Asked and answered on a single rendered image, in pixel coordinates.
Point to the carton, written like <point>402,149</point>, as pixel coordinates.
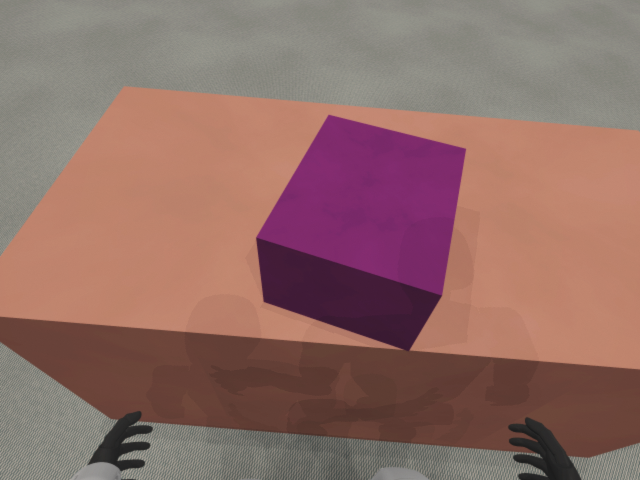
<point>360,237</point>

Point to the pedestal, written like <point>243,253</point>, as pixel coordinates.
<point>135,282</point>

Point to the robot left hand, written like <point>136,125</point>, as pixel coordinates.
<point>111,448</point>

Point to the robot right hand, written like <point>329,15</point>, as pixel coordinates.
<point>555,463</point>

